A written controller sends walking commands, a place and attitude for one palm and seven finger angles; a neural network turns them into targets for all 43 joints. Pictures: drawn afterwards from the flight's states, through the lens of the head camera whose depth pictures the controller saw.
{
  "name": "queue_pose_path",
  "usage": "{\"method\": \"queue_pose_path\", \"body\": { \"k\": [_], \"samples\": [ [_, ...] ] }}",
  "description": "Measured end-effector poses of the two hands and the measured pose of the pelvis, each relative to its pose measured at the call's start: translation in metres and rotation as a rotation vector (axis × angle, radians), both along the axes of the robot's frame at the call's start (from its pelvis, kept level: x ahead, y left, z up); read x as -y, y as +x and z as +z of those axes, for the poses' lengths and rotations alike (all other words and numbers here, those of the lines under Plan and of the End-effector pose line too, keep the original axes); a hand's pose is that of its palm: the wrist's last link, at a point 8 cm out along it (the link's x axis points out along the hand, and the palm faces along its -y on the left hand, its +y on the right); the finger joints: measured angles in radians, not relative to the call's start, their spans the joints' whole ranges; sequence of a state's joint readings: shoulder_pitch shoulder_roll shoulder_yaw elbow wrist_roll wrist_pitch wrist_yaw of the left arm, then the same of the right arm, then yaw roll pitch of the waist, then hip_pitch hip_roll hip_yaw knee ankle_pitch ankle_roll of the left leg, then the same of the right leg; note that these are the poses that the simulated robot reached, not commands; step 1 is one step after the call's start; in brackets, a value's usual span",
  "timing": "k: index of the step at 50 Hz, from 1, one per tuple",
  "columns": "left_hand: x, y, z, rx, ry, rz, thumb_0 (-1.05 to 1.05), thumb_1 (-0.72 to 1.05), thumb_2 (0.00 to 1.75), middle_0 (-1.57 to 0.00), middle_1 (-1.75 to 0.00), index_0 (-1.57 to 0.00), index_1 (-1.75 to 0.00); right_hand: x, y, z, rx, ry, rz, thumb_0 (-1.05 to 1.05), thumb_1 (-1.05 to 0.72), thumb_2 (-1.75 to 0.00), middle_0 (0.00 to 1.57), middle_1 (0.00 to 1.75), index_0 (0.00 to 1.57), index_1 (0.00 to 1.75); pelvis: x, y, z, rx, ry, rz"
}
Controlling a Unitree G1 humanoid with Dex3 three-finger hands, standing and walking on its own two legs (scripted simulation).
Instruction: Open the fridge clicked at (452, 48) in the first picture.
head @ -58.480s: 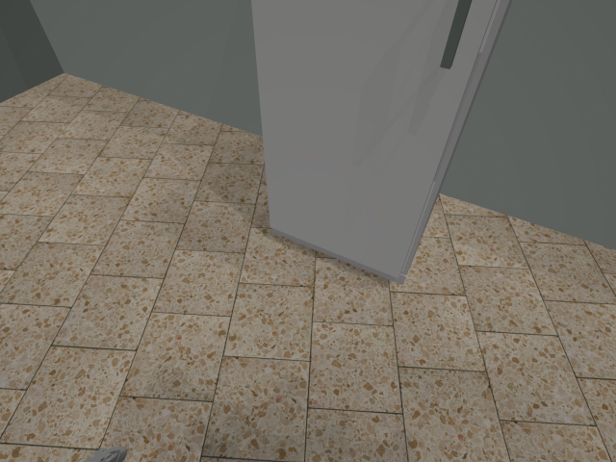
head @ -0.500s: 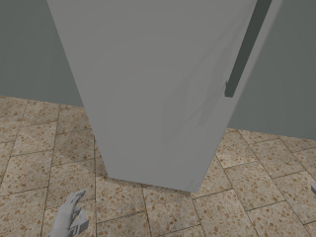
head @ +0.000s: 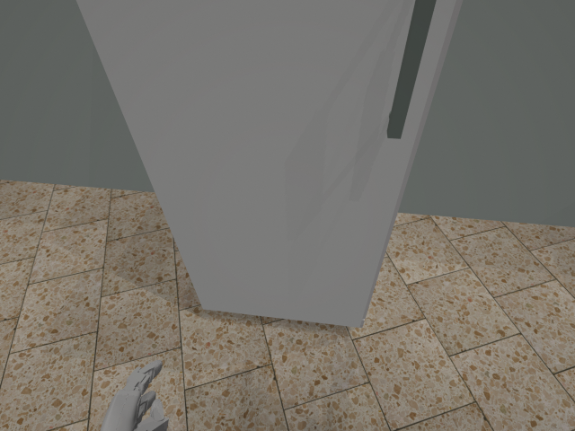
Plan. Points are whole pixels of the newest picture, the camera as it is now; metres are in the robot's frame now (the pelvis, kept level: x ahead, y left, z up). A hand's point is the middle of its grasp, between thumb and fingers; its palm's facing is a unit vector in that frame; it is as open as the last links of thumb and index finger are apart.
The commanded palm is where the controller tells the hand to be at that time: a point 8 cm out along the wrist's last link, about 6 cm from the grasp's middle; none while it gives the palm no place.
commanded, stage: step back with the hand held close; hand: right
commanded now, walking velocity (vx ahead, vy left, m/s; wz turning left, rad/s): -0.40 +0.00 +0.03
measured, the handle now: (410, 51) +0.56 -0.14 +0.27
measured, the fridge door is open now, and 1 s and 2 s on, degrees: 0 0 0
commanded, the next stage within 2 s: stop stepping back and stand still in 0.58 s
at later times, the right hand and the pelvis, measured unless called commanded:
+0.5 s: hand out of the picture +0.15 -0.29 +0.19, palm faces +0.49 +0.80 -0.35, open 7.4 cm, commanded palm +0.10 -0.31 +0.19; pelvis -0.05 -0.01 +0.02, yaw +2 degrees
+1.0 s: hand out of the picture +0.12 -0.28 +0.17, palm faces +0.41 +0.86 -0.30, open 7.4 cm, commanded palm +0.04 -0.31 +0.19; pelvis -0.13 -0.02 +0.01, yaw +6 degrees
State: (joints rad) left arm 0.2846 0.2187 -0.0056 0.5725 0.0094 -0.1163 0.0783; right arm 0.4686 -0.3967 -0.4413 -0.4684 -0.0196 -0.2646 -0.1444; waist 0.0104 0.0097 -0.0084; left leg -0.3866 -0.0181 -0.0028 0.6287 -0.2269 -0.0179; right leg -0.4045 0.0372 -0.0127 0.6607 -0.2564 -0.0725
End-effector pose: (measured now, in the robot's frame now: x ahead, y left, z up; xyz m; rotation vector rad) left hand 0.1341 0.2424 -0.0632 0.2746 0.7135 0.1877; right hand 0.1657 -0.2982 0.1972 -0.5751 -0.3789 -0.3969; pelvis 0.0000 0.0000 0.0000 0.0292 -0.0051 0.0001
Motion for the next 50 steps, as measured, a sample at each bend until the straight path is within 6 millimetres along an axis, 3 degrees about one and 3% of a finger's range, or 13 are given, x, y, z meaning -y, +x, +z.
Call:
{"method": "queue_pose_path", "body": {
  "k": [7, 12, 18, 22, 25, 29, 33, 37, 41, 44, 47, 50],
  "samples": [
    [-0.005, -0.003, -0.002, -0.007, -0.002, -0.015, 0.01, 0.90, 0.90, -0.20, -0.30, -0.21, -0.30, -0.001, -0.012, -0.001, 0.002, -0.014, -0.001, 0.01, -0.89, -0.90, 0.21, 0.30, 0.21, 0.31, -0.006, -0.012, -0.002, -0.013, 0.005, -0.003],
    [-0.003, -0.006, 0.005, -0.015, 0.027, -0.013, 0.01, 0.90, 0.90, -0.20, -0.30, -0.21, -0.30, -0.003, -0.023, -0.005, 0.001, 0.017, 0.053, 0.01, -0.89, -0.90, 0.21, 0.30, 0.21, 0.31, 0.001, -0.023, -0.001, -0.018, 0.012, -0.020],
    [0.012, -0.011, 0.019, 0.033, 0.049, -0.013, 0.01, 0.91, 0.90, -0.20, -0.30, -0.21, -0.30, 0.021, -0.043, 0.001, 0.002, -0.025, 0.022, 0.01, -0.88, -0.90, 0.22, 0.30, 0.21, 0.31, 0.011, -0.035, 0.004, -0.021, 0.052, -0.024],
    [0.028, -0.015, 0.026, 0.038, 0.018, -0.047, 0.01, 0.90, 0.90, -0.20, -0.30, -0.21, -0.30, 0.033, -0.054, 0.007, 0.030, 0.039, -0.036, 0.01, -0.89, -0.90, 0.22, 0.30, 0.21, 0.31, 0.012, -0.042, 0.015, -0.060, 0.072, -0.001],
    [0.037, -0.019, 0.029, 0.043, -0.006, -0.074, 0.01, 0.90, 0.90, -0.20, -0.30, -0.21, -0.30, 0.027, -0.056, 0.003, 0.028, 0.107, -0.025, 0.01, -0.89, -0.90, 0.21, 0.30, 0.21, 0.31, 0.010, -0.052, 0.020, -0.092, 0.068, 0.034],
    [0.040, -0.030, 0.025, 0.053, -0.030, -0.091, 0.01, 0.90, 0.90, -0.20, -0.30, -0.21, -0.30, 0.003, -0.055, 0.000, 0.009, 0.111, 0.078, 0.01, -0.89, -0.90, 0.21, 0.30, 0.20, 0.31, 0.004, -0.078, 0.017, -0.111, 0.047, 0.077],
    [0.028, -0.057, 0.016, 0.068, -0.040, -0.053, 0.01, 0.90, 0.90, -0.20, -0.30, -0.21, -0.30, -0.025, -0.061, 0.002, -0.006, 0.029, 0.214, 0.01, -0.89, -0.90, 0.21, 0.30, 0.20, 0.31, -0.002, -0.112, 0.006, -0.088, 0.032, 0.114],
    [0.008, -0.103, 0.015, 0.049, -0.029, 0.055, 0.01, 0.90, 0.90, -0.20, -0.30, -0.21, -0.30, -0.036, -0.084, 0.009, -0.020, -0.016, 0.287, 0.01, -0.89, -0.90, 0.21, 0.30, 0.21, 0.31, -0.004, -0.123, 0.005, -0.046, 0.031, 0.108],
    [-0.017, -0.149, 0.008, 0.000, 0.039, 0.157, 0.01, 0.90, 0.90, -0.20, -0.30, -0.21, -0.30, -0.017, -0.102, 0.005, -0.027, -0.023, 0.224, 0.01, -0.88, -0.90, 0.22, 0.30, 0.22, 0.31, 0.003, -0.113, 0.000, -0.019, 0.025, 0.124],
    [-0.027, -0.176, -0.001, -0.073, 0.091, 0.203, 0.01, 0.90, 0.90, -0.20, -0.30, -0.21, -0.30, 0.011, -0.100, -0.008, 0.005, 0.044, 0.120, 0.01, -0.88, -0.90, 0.22, 0.30, 0.22, 0.31, 0.012, -0.110, -0.003, 0.001, 0.027, 0.099],
    [-0.024, -0.192, -0.001, -0.108, 0.100, 0.219, 0.01, 0.91, 0.90, -0.20, -0.30, -0.21, -0.30, 0.028, -0.091, -0.023, 0.001, 0.150, 0.040, 0.01, -0.89, -0.90, 0.22, 0.30, 0.21, 0.31, 0.019, -0.117, 0.000, 0.006, 0.015, 0.102],
    [-0.009, -0.197, 0.009, -0.081, 0.069, 0.192, 0.01, 0.91, 0.90, -0.19, -0.30, -0.20, -0.30, 0.021, -0.089, -0.019, -0.021, 0.186, 0.054, 0.01, -0.89, -0.90, 0.21, 0.30, 0.21, 0.31, 0.021, -0.129, 0.010, 0.002, 0.015, 0.101]
  ]
}}
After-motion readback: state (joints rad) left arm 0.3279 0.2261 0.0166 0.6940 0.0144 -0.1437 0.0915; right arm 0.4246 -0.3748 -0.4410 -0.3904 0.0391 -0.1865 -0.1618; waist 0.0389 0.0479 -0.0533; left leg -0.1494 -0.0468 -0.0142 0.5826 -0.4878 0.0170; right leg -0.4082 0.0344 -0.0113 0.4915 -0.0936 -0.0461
